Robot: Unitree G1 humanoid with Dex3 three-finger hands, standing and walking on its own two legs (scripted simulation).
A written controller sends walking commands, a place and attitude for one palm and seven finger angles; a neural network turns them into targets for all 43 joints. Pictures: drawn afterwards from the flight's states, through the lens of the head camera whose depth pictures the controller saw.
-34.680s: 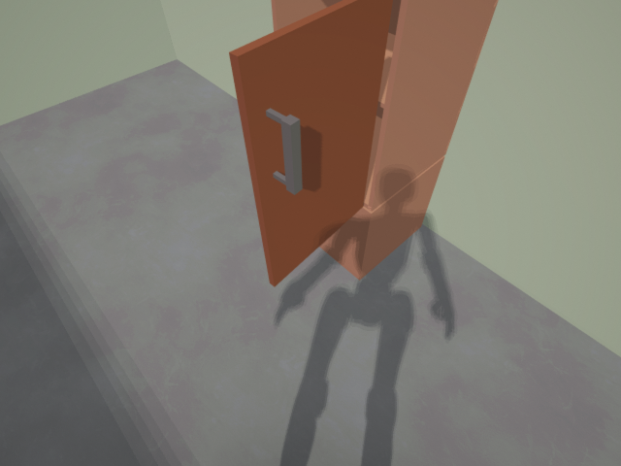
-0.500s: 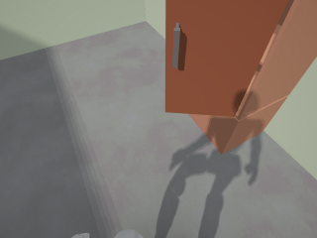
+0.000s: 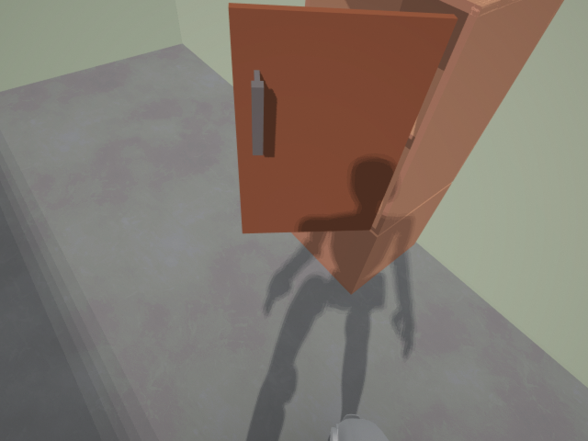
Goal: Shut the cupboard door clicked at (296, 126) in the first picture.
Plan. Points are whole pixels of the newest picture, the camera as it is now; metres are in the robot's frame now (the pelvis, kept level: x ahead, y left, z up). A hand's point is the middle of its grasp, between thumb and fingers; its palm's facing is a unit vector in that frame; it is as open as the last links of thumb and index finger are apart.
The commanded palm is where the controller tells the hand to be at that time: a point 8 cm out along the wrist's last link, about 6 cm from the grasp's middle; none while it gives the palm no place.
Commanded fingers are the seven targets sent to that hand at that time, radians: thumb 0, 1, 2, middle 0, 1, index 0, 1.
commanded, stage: take the last steps up to it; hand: left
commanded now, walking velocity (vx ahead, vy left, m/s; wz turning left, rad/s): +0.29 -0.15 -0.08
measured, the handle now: (257, 114) +0.65 +0.08 +0.06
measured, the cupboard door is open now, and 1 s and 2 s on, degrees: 56 56 56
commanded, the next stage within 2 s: come to a stop and stand still in 0.36 s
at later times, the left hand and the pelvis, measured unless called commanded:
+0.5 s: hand (236, 415) +0.19 +0.09 -0.20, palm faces +0.04 -0.99 -0.16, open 7.3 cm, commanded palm none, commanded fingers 0.00 0.90 0.90 -0.20 -0.30 -0.20 -0.30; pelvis +0.18 -0.09 -0.02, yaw +0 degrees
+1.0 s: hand (239, 385) +0.23 +0.08 -0.17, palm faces +0.04 -0.96 -0.27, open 7.3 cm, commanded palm none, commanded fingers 0.00 0.90 0.90 -0.20 -0.30 -0.20 -0.30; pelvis +0.22 -0.11 -0.01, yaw +0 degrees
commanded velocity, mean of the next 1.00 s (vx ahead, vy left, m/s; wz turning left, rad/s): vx -0.02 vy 0.00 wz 0.01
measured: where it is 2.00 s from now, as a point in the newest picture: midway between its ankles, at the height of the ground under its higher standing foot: (300, 440)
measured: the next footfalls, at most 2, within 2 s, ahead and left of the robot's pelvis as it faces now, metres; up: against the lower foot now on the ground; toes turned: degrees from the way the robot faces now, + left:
right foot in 0.14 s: +0.21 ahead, -0.20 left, +0.00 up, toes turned -3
left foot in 0.50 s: +0.28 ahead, +0.00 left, +0.00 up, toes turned +7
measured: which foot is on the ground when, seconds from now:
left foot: down 0.00-0.14, up 0.16-0.48, down 0.50-0.76, up 0.78-1.00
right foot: up 0.00-0.12, down 0.14-1.00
